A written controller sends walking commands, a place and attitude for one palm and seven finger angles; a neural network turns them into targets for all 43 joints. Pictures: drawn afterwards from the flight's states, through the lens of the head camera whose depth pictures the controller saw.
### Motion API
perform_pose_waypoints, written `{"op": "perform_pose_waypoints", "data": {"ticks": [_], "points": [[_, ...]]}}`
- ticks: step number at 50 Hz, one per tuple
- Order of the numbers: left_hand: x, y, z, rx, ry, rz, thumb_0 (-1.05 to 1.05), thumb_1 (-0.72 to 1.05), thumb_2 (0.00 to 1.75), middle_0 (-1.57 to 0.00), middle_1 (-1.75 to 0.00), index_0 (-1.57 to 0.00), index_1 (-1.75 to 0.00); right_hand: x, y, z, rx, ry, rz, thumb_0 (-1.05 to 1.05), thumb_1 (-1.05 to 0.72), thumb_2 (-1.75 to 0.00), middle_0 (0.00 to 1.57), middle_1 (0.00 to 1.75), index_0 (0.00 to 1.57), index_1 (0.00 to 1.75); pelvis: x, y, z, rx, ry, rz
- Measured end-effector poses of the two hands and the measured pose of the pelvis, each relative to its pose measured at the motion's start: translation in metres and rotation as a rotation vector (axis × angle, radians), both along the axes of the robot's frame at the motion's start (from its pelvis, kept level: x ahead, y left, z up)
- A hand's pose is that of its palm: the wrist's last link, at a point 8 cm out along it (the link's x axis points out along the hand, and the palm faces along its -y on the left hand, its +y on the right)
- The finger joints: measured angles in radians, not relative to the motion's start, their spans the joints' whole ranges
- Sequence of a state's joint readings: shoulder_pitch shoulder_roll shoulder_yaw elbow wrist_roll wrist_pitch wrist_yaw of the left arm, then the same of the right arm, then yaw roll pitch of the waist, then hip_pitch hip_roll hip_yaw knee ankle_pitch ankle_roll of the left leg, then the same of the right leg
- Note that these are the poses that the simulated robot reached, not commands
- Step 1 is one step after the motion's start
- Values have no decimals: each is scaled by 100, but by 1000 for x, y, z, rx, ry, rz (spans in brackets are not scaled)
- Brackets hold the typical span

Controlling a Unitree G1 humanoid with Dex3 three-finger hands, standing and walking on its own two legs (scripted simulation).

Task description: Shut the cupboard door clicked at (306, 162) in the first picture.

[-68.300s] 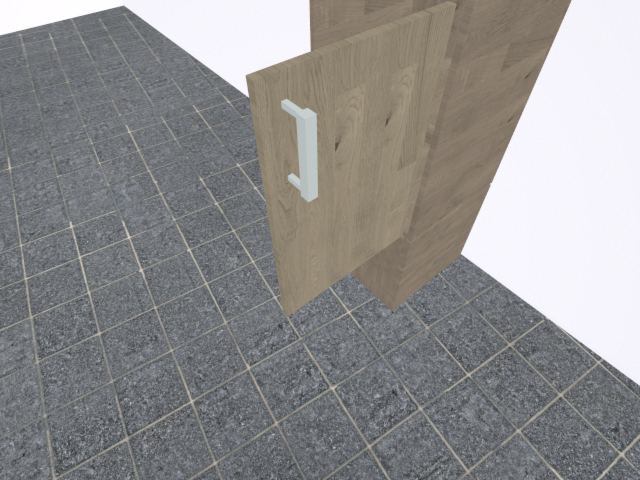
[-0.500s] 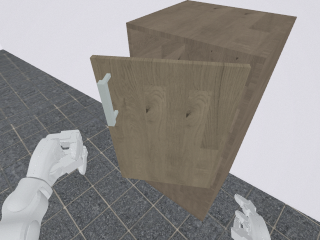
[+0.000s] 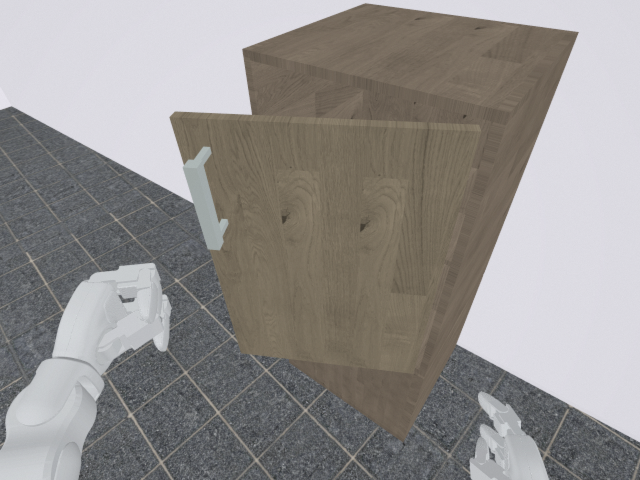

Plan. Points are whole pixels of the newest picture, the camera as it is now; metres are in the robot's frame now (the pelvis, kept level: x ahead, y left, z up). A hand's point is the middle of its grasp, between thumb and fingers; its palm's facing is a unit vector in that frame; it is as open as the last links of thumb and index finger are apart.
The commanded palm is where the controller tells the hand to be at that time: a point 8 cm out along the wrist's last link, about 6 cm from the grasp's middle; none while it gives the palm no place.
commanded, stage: bring the fist close to the handle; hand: left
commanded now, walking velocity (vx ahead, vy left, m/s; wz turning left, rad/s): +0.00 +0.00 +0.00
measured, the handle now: (210, 200) +0.45 +0.21 +0.14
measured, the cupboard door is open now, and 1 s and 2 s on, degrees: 28 28 21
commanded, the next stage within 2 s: push the door shut along its arc in 1.26 s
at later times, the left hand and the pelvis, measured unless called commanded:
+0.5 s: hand (174, 271) +0.30 +0.21 +0.14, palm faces +0.01 -1.00 -0.06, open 3.1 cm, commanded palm +0.28 +0.25 +0.14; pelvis +0.01 +0.00 +0.00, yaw -1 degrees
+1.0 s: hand (199, 239) +0.36 +0.20 +0.14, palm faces -0.02 -1.00 -0.04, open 3.1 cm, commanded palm +0.33 +0.25 +0.14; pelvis +0.02 +0.01 +0.00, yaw -1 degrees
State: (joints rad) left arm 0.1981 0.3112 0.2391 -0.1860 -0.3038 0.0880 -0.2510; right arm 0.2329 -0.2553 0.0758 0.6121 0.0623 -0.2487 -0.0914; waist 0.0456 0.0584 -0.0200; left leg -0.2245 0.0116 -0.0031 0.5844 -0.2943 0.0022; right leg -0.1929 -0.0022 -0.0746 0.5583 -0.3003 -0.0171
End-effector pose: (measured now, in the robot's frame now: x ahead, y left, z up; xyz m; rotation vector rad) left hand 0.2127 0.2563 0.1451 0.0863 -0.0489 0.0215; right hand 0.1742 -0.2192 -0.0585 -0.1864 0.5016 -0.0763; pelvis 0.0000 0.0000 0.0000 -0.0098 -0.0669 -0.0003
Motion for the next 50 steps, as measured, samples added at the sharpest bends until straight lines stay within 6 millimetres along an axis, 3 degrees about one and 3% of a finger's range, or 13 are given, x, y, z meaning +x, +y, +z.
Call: {"op": "perform_pose_waypoints", "data": {"ticks": [20,50], "points": [[59,8,-1,-20,11,-4,1,89,90,-130,-150,-130,-150,-4,-18,-4,-22,38,-62,2,-90,-90,20,30,20,30,7,-1,-1,8,26,-16],[132,-1,-3,-44,38,-36,1,90,90,-130,-150,-130,-150,-3,-8,-16,-14,149,-95,2,-90,-90,20,30,20,30,21,12,1,7,69,-25]]}}
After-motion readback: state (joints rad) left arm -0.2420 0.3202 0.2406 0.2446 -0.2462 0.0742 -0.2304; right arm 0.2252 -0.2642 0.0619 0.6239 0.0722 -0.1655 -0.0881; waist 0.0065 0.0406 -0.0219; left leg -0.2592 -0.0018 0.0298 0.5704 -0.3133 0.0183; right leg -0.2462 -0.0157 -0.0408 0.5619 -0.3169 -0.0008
